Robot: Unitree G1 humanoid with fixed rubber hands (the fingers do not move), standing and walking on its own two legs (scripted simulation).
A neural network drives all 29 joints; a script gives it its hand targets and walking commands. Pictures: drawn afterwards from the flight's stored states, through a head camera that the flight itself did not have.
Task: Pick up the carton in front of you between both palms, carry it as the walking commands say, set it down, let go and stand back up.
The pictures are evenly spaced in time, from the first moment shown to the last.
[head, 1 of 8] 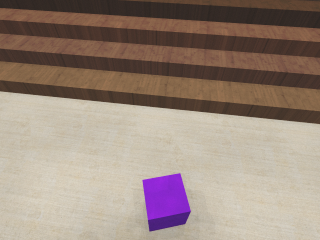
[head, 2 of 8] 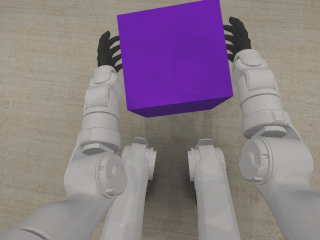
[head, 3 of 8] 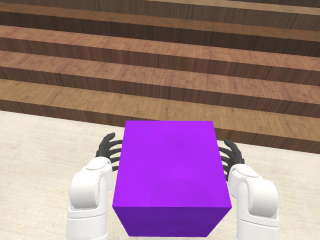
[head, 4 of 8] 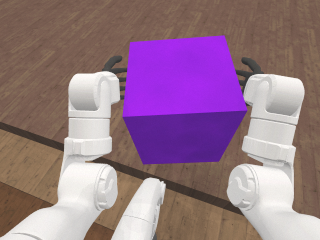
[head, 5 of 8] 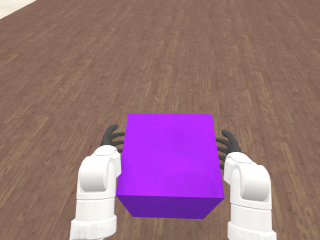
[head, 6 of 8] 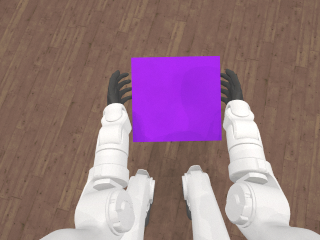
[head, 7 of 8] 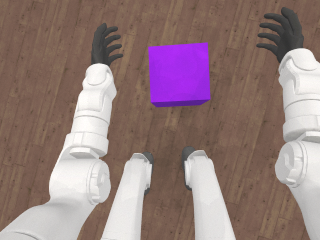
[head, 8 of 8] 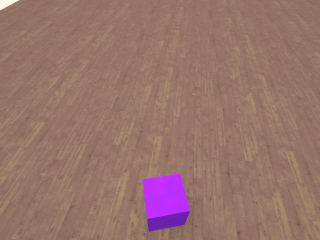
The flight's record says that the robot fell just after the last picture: no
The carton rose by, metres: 1.62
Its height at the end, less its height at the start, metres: +0.86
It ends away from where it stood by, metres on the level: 4.43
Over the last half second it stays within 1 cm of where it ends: yes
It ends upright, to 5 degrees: yes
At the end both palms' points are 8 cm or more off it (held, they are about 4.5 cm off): yes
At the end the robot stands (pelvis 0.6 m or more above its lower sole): yes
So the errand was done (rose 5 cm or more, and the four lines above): yes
